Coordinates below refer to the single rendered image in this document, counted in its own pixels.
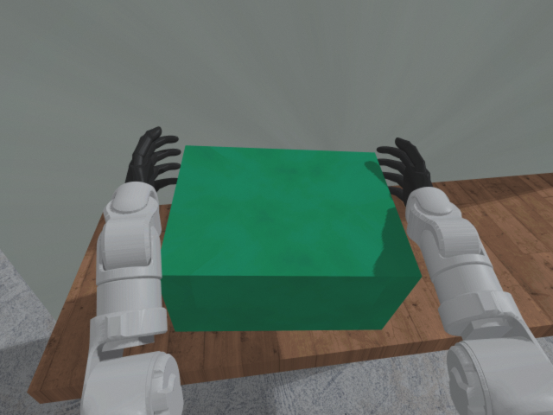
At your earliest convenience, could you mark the left robot upper arm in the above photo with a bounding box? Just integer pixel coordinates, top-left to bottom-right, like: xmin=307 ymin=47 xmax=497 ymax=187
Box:
xmin=82 ymin=351 xmax=184 ymax=415

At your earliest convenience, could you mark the carton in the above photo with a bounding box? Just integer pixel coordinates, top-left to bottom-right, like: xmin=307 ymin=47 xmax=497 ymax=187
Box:
xmin=161 ymin=145 xmax=422 ymax=332

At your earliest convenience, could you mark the left robot hand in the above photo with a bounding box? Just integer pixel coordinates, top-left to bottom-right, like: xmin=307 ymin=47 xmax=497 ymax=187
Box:
xmin=125 ymin=126 xmax=181 ymax=192

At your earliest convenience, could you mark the left robot forearm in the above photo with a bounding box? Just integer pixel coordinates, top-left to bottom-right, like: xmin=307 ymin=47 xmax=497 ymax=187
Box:
xmin=80 ymin=182 xmax=168 ymax=415

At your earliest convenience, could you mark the table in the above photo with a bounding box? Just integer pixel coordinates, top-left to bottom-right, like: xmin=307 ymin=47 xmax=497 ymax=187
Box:
xmin=27 ymin=173 xmax=553 ymax=404

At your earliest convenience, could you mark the right robot hand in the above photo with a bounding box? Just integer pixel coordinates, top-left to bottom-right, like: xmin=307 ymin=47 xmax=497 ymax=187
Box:
xmin=377 ymin=137 xmax=433 ymax=207

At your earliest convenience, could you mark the right robot forearm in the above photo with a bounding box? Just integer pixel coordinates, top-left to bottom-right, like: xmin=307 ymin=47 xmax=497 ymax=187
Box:
xmin=405 ymin=187 xmax=553 ymax=372

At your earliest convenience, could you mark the right robot upper arm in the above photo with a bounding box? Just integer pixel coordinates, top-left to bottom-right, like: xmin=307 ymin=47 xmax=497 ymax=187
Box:
xmin=447 ymin=336 xmax=553 ymax=415

